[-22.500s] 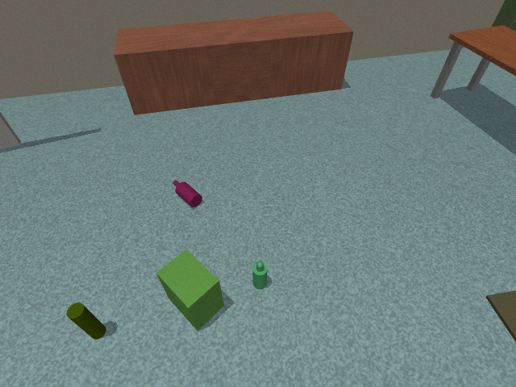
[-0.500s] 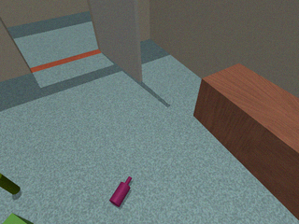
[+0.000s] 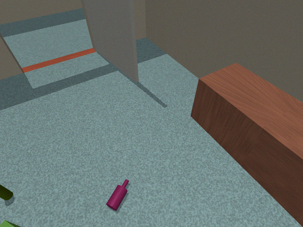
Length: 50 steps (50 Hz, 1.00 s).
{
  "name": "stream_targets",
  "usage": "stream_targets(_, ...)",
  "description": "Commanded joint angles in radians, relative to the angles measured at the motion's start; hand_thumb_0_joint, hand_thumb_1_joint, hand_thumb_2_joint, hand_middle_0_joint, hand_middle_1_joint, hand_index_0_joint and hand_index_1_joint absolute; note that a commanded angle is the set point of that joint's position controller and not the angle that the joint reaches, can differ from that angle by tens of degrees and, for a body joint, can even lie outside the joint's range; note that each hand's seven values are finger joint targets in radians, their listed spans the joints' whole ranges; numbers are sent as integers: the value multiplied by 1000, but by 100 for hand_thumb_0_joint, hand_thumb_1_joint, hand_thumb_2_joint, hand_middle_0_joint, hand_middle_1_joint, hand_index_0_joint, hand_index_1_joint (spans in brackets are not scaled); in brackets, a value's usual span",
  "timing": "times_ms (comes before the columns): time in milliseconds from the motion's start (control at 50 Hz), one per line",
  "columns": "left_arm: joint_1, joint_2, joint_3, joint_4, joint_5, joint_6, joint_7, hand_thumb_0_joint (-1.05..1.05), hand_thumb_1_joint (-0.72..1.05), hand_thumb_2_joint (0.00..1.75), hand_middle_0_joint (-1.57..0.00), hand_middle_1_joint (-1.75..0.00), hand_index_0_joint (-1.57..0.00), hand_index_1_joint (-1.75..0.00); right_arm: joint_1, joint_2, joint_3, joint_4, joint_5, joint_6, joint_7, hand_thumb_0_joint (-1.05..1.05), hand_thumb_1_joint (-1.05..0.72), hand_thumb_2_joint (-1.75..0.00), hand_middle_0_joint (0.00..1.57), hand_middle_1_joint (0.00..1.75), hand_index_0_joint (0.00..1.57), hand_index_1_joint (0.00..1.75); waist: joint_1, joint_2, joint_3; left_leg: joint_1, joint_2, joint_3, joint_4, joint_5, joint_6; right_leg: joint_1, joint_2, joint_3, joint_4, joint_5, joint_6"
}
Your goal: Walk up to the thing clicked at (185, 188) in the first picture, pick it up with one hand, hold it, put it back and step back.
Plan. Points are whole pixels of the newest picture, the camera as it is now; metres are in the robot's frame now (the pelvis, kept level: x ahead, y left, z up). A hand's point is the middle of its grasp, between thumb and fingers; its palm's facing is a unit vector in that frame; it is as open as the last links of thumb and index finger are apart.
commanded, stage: stand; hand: left
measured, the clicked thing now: (119, 193) +0.48 +0.22 -0.75
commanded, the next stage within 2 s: none
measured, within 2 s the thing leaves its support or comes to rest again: neither
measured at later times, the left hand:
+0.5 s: hand out of the picture +0.08 +0.26 -0.16, palm faces -0.01 -0.94 -0.34, open 7.4 cm
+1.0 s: hand out of the picture +0.07 +0.26 -0.15, palm faces -0.02 -0.94 -0.34, open 7.4 cm
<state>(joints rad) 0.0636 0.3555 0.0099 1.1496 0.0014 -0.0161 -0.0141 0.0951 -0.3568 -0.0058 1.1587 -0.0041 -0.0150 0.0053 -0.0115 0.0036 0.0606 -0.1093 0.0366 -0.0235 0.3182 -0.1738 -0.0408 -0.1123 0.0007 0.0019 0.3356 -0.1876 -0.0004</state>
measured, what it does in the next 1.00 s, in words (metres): stands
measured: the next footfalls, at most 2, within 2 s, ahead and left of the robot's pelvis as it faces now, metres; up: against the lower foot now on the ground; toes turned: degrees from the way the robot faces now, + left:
none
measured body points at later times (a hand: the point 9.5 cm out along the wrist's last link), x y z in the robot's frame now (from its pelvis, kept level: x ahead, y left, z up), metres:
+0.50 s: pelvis +0.00 +0.00 +0.00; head +0.01 +0.00 +0.45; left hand +0.08 +0.31 -0.13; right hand +0.09 -0.30 -0.13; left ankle +0.00 +0.15 -0.75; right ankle +0.00 -0.12 -0.75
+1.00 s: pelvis +0.00 +0.01 +0.00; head +0.01 +0.00 +0.45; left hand +0.08 +0.31 -0.13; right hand +0.07 -0.30 -0.14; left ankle +0.00 +0.15 -0.75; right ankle +0.00 -0.12 -0.75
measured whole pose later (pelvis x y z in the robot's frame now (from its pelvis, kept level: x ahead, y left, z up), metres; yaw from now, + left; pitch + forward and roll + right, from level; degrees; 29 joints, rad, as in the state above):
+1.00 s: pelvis +0.00 +0.01 +0.00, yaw +0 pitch -2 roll +0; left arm 0.10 0.35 0.00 1.14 0.01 -0.01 -0.01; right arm 0.10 -0.35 0.00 1.15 0.00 -0.01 0.01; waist 0.00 0.01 0.05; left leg -0.11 0.03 -0.02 0.31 -0.17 -0.03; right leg -0.11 -0.01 0.00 0.33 -0.19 0.01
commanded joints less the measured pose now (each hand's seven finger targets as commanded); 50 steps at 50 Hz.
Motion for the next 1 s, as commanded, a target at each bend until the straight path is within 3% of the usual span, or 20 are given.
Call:
stream_targets(0, -38, 219, 41, -62, 1, -22, 19, 0, 90, 90, -20, -30, -20, -30, -60, -212, -37, -65, -3, -22, -11, 0, -90, -90, 20, 30, 20, 30, 8, 4, -107, 19, 97, -66, -35, 171, 44, 21, -125, 86, -50, 186, -21)
stream_targets(160, -30, 212, 38, -62, 2, -21, 20, 0, 90, 90, -20, -30, -20, -30, -62, -214, -36, -65, -3, -18, -10, 0, -90, -90, 20, 30, 20, 30, 7, 7, -106, 25, 97, -62, -35, 135, 47, 5, -124, 90, -63, 152, -15)
stream_targets(260, -26, 214, 38, -61, 2, -24, 21, 0, 90, 90, -20, -30, -20, -30, -60, -210, -34, -67, -2, -20, -10, 0, -90, -90, 20, 30, 20, 30, 6, -7, -117, 36, 100, -65, -33, 188, 49, 21, -128, 88, -54, 211, -18)
stream_targets(460, -10, 210, 36, -60, 1, -18, 20, 0, 90, 90, -20, -30, -20, -30, -60, -211, -32, -68, -2, -18, -10, 0, -90, -90, 20, 30, 20, 30, 10, 21, -90, 15, 92, -62, -47, 129, 47, 1, -122, 87, -67, 137, -14)
stream_targets(520, -17, 218, 37, -62, 4, -20, 22, 0, 90, 90, -20, -30, -20, -30, -54, -207, -33, -70, -3, -15, -9, 0, -90, -90, 20, 30, 20, 30, 5, -17, -97, 19, 94, -63, -43, 122, 50, 3, -124, 84, -67, 129, -16)
stream_targets(640, -10, 215, 35, -67, 2, -21, 21, 0, 90, 90, -20, -30, -20, -30, -49, -208, -30, -69, -4, -19, -11, 0, -90, -90, 20, 30, 20, 30, 9, 10, -111, 21, 97, -61, -39, 173, 52, 28, -132, 91, -57, 191, -17)
stream_targets(760, -4, 211, 33, -65, 2, -16, 21, 0, 90, 90, -20, -30, -20, -30, -47, -214, -32, -69, -5, -17, -12, 0, -90, -90, 20, 30, 20, 30, 12, 3, -87, 13, 93, -61, -49, 133, 51, 8, -127, 84, -62, 138, -15)
stream_targets(820, 1, 214, 33, -62, 3, -14, 20, 0, 90, 90, -20, -30, -20, -30, -43, -211, -32, -64, -4, -15, -10, 0, -90, -90, 20, 30, 20, 30, 11, 1, -65, 0, 88, -67, -61, 65, 49, -16, -122, 86, -73, 65, -13)
stream_targets(980, 5, 218, 34, -70, 4, -21, 22, 0, 90, 90, -20, -30, -20, -30, -29, -208, -31, -68, -3, -15, -8, 0, -90, -90, 20, 30, 20, 30, 9, -9, -93, 17, 94, -66, -44, 128, 56, 8, -130, 87, -66, 144, -15)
